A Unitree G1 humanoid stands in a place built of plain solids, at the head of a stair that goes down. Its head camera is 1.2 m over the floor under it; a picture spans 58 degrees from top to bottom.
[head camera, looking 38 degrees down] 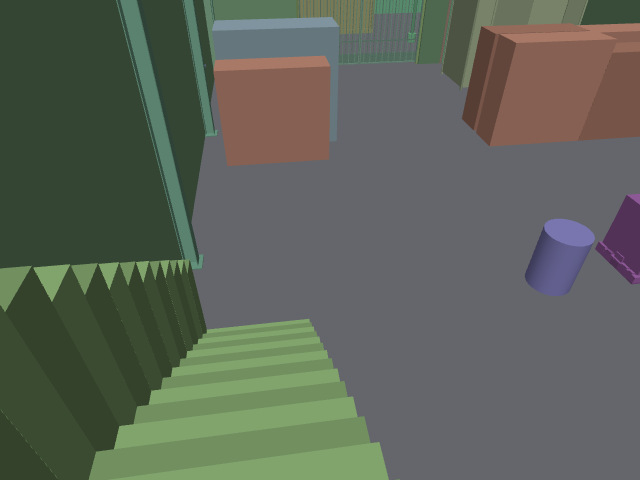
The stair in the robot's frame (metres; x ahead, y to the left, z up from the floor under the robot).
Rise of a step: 0.19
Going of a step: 0.23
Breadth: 1.26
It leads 8 degrees to the left of straight ahead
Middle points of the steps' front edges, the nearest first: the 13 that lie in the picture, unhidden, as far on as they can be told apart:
0.82 0.38 -0.57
1.04 0.41 -0.76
1.27 0.44 -0.95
1.49 0.47 -1.14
1.72 0.50 -1.33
1.94 0.53 -1.52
2.17 0.57 -1.71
2.39 0.60 -1.90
2.62 0.63 -2.09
2.85 0.66 -2.28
3.07 0.69 -2.47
3.30 0.72 -2.66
3.52 0.75 -2.85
